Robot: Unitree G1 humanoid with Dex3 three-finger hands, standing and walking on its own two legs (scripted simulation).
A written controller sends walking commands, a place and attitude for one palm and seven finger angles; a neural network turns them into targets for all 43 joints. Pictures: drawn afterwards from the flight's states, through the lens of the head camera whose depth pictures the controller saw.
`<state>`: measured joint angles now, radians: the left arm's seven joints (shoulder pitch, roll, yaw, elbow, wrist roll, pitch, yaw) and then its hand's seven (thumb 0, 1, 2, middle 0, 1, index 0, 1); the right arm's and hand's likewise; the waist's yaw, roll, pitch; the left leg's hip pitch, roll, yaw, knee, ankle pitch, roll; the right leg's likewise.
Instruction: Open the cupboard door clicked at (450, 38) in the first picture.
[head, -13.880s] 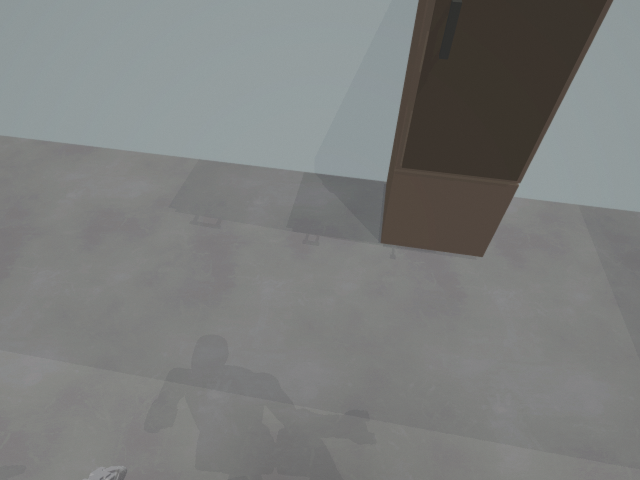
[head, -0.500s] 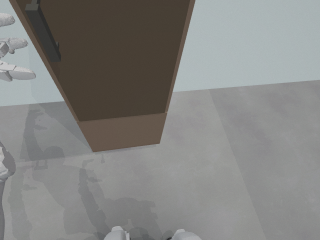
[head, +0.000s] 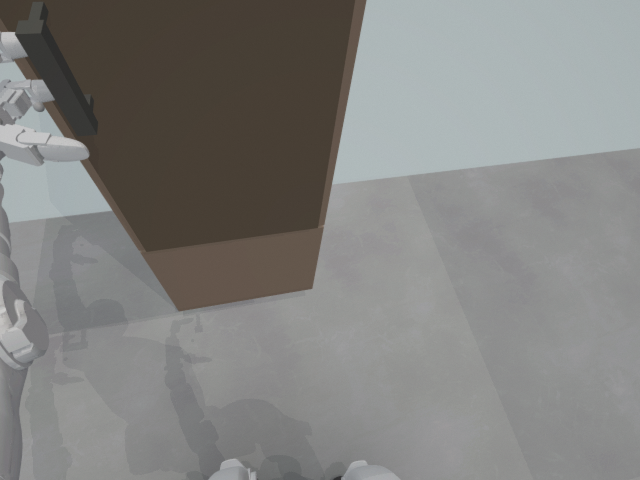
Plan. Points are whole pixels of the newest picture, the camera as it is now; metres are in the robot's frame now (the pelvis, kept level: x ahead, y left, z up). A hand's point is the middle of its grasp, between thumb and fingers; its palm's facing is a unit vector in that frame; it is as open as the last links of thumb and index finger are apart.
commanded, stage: slide the fingers in behind the handle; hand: left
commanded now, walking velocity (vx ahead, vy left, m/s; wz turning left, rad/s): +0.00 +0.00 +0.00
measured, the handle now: (64, 73) +0.57 +0.25 +0.15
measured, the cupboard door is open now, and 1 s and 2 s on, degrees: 0 0 1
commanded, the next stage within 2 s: close the thumb around the handle in 1.06 s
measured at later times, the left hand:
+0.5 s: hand (65, 111) +0.50 +0.23 +0.15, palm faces +0.10 -0.99 +0.01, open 14.0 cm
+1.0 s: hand (82, 107) +0.51 +0.21 +0.15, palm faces +0.12 -0.99 -0.01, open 14.1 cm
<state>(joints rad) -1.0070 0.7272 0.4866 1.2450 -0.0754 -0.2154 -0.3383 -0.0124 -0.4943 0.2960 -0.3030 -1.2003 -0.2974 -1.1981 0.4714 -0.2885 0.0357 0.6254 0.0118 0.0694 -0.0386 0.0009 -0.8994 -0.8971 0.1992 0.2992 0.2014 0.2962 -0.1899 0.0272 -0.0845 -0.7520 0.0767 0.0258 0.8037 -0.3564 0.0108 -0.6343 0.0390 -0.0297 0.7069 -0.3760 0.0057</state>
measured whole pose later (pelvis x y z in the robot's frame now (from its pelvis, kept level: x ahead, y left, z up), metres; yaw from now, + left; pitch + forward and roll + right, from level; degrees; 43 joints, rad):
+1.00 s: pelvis -0.01 -0.01 +0.00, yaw +1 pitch +16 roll -3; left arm -1.04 0.59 0.39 1.25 -0.08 -0.24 -0.19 -0.01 -0.50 0.30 -0.29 -1.20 -0.28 -1.20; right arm 0.45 -0.28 0.02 0.66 0.00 0.03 -0.02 0.00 -0.90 -0.90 0.20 0.30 0.20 0.30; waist -0.17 0.04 -0.08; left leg -0.73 0.06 0.01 0.80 -0.34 0.00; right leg -0.62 0.03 -0.04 0.73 -0.38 0.00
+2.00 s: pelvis +0.00 +0.00 +0.00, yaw +1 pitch +15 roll -3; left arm -0.98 0.56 0.42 1.20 -0.08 -0.23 -0.20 0.01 0.71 0.82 -0.33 -1.34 -0.34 -1.34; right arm 0.44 -0.28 0.02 0.65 0.00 0.04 -0.01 0.00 -0.90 -0.90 0.20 0.30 0.20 0.30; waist -0.17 0.04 -0.09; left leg -0.71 0.06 0.02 0.80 -0.36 0.01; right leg -0.60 0.03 -0.03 0.72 -0.39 0.00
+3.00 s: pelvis +0.00 -0.04 +0.02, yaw +5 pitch -1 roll +0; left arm -0.10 -0.12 -0.20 0.02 0.05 0.15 0.60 0.00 0.69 0.75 -0.32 -1.33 -0.31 -1.32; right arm 0.16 -0.18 0.00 0.62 -0.04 0.07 0.02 0.01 -0.90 -0.90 0.20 0.30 0.20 0.30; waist 0.01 0.06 -0.05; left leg -0.31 0.04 -0.02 0.61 -0.29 -0.04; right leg -0.22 0.01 -0.08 0.61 -0.38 -0.04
